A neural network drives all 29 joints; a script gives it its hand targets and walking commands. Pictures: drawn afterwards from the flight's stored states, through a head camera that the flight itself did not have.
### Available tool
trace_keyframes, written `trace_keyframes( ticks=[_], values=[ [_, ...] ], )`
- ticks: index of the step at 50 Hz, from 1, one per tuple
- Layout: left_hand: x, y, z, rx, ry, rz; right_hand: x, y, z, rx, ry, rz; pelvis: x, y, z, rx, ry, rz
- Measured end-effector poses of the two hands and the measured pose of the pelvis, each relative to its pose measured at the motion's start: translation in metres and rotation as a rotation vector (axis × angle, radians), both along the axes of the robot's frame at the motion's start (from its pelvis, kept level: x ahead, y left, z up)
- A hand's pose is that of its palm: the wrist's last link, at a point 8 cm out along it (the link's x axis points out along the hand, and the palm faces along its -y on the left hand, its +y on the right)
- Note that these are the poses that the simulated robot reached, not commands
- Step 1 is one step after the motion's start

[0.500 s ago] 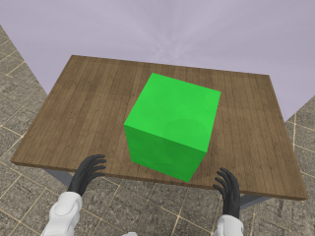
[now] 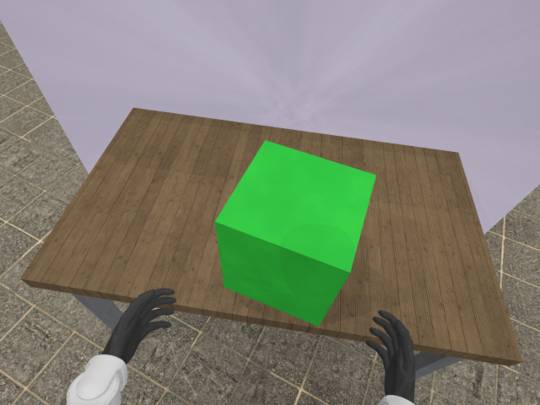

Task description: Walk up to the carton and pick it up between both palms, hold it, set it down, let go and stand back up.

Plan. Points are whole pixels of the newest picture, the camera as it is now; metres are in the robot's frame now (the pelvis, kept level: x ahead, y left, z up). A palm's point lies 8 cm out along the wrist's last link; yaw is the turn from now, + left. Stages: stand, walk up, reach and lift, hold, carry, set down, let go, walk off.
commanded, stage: set down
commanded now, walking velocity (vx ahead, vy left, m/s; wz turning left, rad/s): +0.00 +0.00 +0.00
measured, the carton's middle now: (292, 236) +0.42 -0.02 -0.07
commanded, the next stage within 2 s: none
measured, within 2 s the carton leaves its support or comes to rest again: neither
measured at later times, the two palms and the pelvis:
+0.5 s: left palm (119, 369) +0.18 +0.23 -0.05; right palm (415, 392) +0.16 -0.19 -0.06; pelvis +0.01 -0.01 +0.00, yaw -1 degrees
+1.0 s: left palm (126, 377) +0.17 +0.22 -0.06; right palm (429, 388) +0.17 -0.21 -0.06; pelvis +0.02 -0.02 +0.01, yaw +0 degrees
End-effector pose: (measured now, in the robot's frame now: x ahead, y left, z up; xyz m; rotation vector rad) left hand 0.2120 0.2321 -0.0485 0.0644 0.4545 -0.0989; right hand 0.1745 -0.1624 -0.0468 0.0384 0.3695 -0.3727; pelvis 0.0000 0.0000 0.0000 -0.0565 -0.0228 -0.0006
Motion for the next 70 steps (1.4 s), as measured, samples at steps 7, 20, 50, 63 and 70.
trace_keyframes(
  ticks=[7,20,50,63,70],
  values=[
    [-0.020,0.001,0.000,0.019,0.031,-0.001,-0.012,-0.002,-0.004,-0.003,0.038,0.034,0.003,0.000,0.001,0.004,-0.040,-0.005],
    [-0.031,0.003,0.000,0.047,0.077,0.046,-0.011,-0.021,-0.009,-0.004,0.087,0.072,0.008,-0.003,0.003,0.014,-0.087,-0.011],
    [-0.043,-0.011,-0.008,0.075,0.215,0.110,-0.007,-0.049,-0.011,-0.030,0.181,0.156,0.021,-0.023,0.009,0.035,-0.113,0.001],
    [-0.047,-0.013,-0.009,0.102,0.264,0.132,-0.009,-0.056,-0.018,-0.013,0.229,0.173,0.022,-0.021,0.009,0.036,-0.118,-0.009],
    [-0.043,-0.022,-0.011,0.092,0.275,0.133,-0.009,-0.065,-0.020,-0.037,0.253,0.202,0.023,-0.021,0.010,0.042,-0.108,-0.003]
  ],
)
